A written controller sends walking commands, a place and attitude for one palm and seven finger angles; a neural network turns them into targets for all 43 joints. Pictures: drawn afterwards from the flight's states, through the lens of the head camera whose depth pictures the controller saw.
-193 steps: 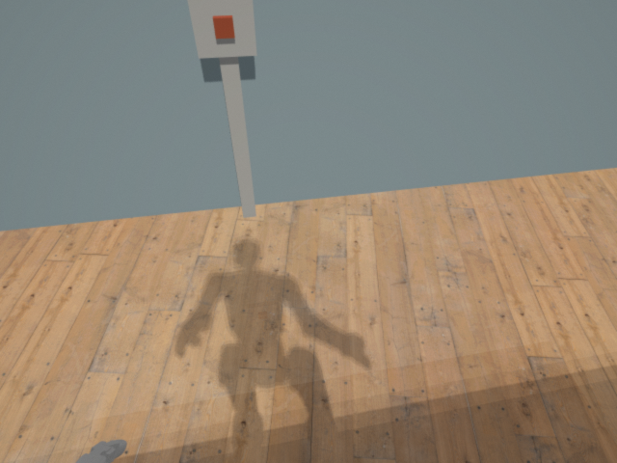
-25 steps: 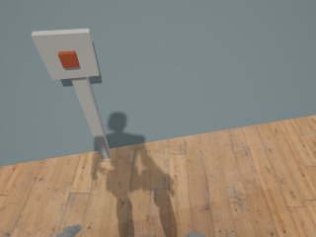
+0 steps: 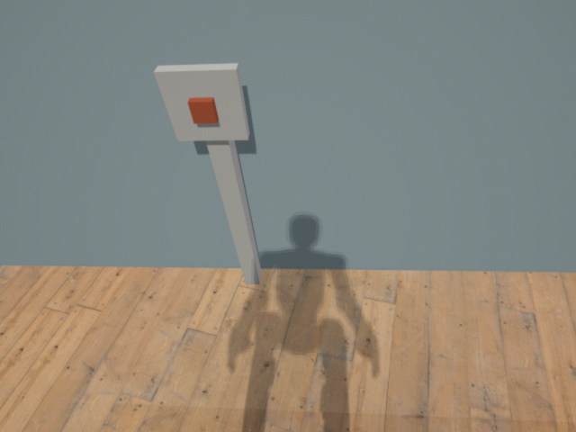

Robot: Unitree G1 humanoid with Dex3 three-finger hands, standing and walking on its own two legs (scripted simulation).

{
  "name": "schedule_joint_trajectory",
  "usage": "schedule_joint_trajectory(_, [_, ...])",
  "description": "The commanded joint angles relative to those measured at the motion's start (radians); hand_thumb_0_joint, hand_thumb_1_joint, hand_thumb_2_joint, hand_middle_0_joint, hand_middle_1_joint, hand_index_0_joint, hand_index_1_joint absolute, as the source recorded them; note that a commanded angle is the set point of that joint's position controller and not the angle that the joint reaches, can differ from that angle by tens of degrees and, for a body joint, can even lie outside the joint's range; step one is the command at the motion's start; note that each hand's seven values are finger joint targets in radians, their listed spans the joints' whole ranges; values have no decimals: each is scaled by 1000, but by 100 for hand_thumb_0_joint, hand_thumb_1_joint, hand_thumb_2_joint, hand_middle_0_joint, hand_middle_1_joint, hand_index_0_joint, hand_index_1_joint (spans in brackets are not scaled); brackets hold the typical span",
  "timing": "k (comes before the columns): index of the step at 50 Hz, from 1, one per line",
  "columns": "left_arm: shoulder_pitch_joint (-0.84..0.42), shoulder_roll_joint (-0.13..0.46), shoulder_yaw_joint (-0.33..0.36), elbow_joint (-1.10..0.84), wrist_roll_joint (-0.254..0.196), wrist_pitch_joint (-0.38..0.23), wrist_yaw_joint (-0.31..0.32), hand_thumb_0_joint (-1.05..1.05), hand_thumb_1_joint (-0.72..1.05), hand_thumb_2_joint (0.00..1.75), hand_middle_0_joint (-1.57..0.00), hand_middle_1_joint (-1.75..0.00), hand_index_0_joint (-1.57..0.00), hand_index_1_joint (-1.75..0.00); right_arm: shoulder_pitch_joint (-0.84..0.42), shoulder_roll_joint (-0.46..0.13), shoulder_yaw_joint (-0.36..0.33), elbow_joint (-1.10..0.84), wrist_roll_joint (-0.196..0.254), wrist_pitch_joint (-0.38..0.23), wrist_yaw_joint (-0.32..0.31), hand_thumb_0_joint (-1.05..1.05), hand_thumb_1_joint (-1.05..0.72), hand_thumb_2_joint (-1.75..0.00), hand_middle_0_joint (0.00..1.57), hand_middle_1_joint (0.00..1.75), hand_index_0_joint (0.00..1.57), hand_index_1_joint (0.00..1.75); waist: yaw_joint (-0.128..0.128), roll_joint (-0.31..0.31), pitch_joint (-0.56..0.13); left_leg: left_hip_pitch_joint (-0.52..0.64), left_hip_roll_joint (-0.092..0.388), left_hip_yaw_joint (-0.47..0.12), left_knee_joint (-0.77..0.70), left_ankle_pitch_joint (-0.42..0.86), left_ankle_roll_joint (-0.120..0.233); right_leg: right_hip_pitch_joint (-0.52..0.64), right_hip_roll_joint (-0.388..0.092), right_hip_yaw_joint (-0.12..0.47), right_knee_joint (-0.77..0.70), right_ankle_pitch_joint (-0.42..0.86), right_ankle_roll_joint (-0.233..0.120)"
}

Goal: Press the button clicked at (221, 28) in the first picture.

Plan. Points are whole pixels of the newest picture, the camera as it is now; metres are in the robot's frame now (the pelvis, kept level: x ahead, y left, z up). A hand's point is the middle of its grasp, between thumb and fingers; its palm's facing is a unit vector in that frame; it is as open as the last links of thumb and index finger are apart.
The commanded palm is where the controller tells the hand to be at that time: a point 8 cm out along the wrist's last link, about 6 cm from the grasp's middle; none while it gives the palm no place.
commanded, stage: take the last steps up to it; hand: left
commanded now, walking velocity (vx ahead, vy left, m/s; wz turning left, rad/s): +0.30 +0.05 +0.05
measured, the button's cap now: (203, 109) +0.75 +0.26 +0.05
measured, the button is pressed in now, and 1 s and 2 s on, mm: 0 0 0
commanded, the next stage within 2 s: come to a stop and stand still in 0.72 s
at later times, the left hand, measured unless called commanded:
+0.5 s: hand out of the picture +0.07 +0.26 -0.19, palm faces +0.08 -0.99 -0.14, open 7.4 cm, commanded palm none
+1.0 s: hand (200, 330) +0.33 +0.22 -0.18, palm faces -0.03 -0.97 -0.23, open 7.1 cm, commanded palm none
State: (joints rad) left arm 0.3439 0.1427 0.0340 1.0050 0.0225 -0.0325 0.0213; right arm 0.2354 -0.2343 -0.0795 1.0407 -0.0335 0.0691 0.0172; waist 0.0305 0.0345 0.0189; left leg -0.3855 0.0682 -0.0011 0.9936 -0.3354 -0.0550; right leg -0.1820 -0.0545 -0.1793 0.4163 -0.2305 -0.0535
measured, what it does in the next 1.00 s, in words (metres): walks ahead: left foot, then right foot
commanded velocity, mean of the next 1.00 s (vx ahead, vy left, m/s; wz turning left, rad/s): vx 0.13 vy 0.02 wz -0.04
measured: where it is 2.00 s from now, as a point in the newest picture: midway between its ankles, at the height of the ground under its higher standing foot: outside the picture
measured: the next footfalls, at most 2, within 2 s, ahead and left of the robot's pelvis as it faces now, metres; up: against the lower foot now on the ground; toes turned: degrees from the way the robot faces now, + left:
left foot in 0.24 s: +0.05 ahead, +0.16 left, +0.00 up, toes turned +9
right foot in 0.78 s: +0.32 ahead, -0.05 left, +0.00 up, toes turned -10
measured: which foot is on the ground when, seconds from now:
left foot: up 0.00-0.22, down 0.24-0.80, up 0.82-1.00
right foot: down 0.00-0.26, up 0.28-0.76, down 0.78-1.00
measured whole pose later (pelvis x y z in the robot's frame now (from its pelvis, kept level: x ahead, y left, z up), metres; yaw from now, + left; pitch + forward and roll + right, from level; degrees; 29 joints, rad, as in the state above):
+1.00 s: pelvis +0.23 +0.04 -0.01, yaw -3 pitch -1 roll +0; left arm 0.14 0.15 0.05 1.03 0.01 -0.04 0.04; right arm 0.30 -0.13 -0.05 1.09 0.00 0.01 -0.03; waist -0.04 0.03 0.07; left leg -0.43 0.09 0.03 1.01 -0.41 -0.02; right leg -0.30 0.00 -0.15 0.51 -0.19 -0.07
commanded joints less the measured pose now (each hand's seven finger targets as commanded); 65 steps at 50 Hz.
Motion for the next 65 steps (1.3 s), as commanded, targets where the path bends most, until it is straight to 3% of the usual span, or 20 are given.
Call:
schedule_joint_trajectory(1, [133,175,36,21,10,-23,3,0,90,90,-20,-30,-20,-30,-112,-27,9,-91,6,-49,7,0,-90,-90,20,30,20,30,45,-179,40,-162,19,32,-138,-32,12,148,-287,338,-266,-182,-66])
schedule_joint_trajectory(6, [153,181,35,81,13,-20,-1,0,90,90,-20,-30,-20,-30,-111,8,24,-81,15,-64,8,0,-90,-90,20,30,20,30,40,-198,40,-17,-4,84,-314,-73,44,70,-283,306,-271,-191,-80])
schedule_joint_trajectory(10, [93,166,33,104,-1,-6,-6,0,90,90,-20,-30,-20,-30,31,8,29,-25,19,-82,-5,0,-90,-90,20,30,20,30,-41,-144,37,320,-34,158,-572,59,50,-154,-189,177,-178,-303,-15])
schedule_joint_trajectory(11, [86,130,26,101,-2,-1,-9,0,90,90,-20,-30,-20,-30,98,-29,20,1,20,-90,-17,0,-90,-90,20,30,20,30,-73,-32,29,452,10,104,-614,6,58,-266,-144,135,-72,-309,18])
schedule_joint_trajectory(13, [29,55,7,45,3,4,-13,0,90,90,-20,-30,-20,-30,248,-162,-12,29,10,-89,-30,0,-90,-90,20,30,20,30,-135,292,82,457,340,-348,-875,-384,188,-504,-4,11,392,-334,77])
schedule_joint_trajectory(14, [-21,69,12,20,6,6,-14,0,90,90,-20,-30,-20,-30,225,-162,-8,23,10,-86,-35,0,-90,-90,20,30,20,30,-122,175,158,363,375,-360,-910,-390,220,-532,-40,84,513,-297,66])
schedule_joint_trajectory(20, [64,42,28,90,13,20,-29,0,90,90,-20,-30,-20,-30,146,-2,29,11,20,-136,-48,0,-90,-90,20,30,20,30,-22,40,132,296,195,-40,-857,191,157,-460,-67,135,686,9,88])
schedule_joint_trajectory(32, [-266,47,18,-38,-5,19,-36,0,90,90,-20,-30,-20,-30,324,-8,36,112,3,-145,-64,0,-90,-90,20,30,20,30,-75,70,173,429,224,43,-745,715,199,-461,-36,71,351,14,54])
schedule_joint_trajectory(36, [-141,66,20,-7,-4,4,-28,0,90,90,-20,-30,-20,-30,305,-42,30,122,9,-135,-66,0,-90,-90,20,30,20,30,-11,89,71,421,210,98,-545,996,167,-184,47,19,205,6,7])
schedule_joint_trajectory(38, [95,143,45,64,4,-20,-19,0,90,90,-20,-30,-20,-30,280,-34,28,109,25,-136,-55,0,-90,-90,20,30,20,30,97,-17,-87,212,142,134,-218,752,107,222,-25,110,106,239,-33])
schedule_joint_trajectory(39, [187,239,70,85,4,-32,-7,0,90,90,-20,-30,-20,-30,334,28,32,87,39,-139,-49,0,-90,-90,20,30,20,30,101,-242,-221,-43,-13,174,107,49,57,463,-319,487,68,547,-157])
schedule_joint_trajectory(40, [203,273,68,90,-18,-30,-6,0,90,90,-20,-30,-20,-30,312,20,31,75,42,-134,-53,0,-90,-90,20,30,20,30,85,-203,-264,-77,-54,67,321,-283,63,427,-415,595,-17,685,-242])
schedule_joint_trajectory(41, [95,245,60,66,-20,-22,2,0,90,90,-20,-30,-20,-30,284,35,28,76,42,-126,-54,0,-90,-90,20,30,20,30,48,-105,-156,-95,-2,11,344,-225,74,286,-386,495,-57,547,-241])
schedule_joint_trajectory(46, [-168,114,9,4,-4,-18,22,0,90,90,-20,-30,-20,-30,292,117,46,108,32,-48,-51,0,-90,-90,20,30,20,30,-89,-54,14,105,37,1,52,-73,31,-227,-236,194,-110,622,-91])
schedule_joint_trajectory(56, [-139,192,58,-43,11,39,27,0,90,90,-20,-30,-20,-30,53,31,6,-34,23,-20,-40,0,-90,-90,20,30,20,30,-20,-220,-28,18,-19,7,-93,-112,1,-89,-268,272,-45,527,-141])
schedule_joint_trajectory(60, [-156,187,57,-50,3,53,22,0,90,90,-20,-30,-20,-30,107,25,10,-24,26,-47,-38,0,-90,-90,20,30,20,30,-66,-187,-75,239,-32,44,-491,143,17,-136,-179,232,68,276,-45])
schedule_joint_trajectory(61, [-121,143,47,-52,-5,59,19,0,90,90,-20,-30,-20,-30,121,-25,5,-25,23,-62,-40,0,-90,-90,20,30,20,30,-64,-20,-96,317,61,-44,-613,217,35,-190,-105,185,174,84,7])
schedule_joint_trajectory(62, [-74,88,33,-60,-14,65,15,0,90,90,-20,-30,-20,-30,83,-108,-6,-56,13,-71,-41,0,-90,-90,20,30,20,30,-44,263,-70,251,287,-302,-712,388,102,-279,13,109,318,-249,81])
schedule_joint_trajectory(63, [-86,106,37,-61,-7,72,20,0,90,90,-20,-30,-20,-30,25,-132,-6,-83,6,-64,-49,0,-90,-90,20,30,20,30,-44,247,-26,116,355,-351,-744,417,186,-241,32,186,464,-345,84])
schedule_joint_trajectory(65, [-81,126,52,-34,6,90,11,0,90,90,-20,-30,-20,-30,-47,-104,7,-88,2,-71,-72,0,-90,-90,20,30,20,30,-18,173,20,84,280,-247,-755,376,175,-269,31,255,621,-239,88])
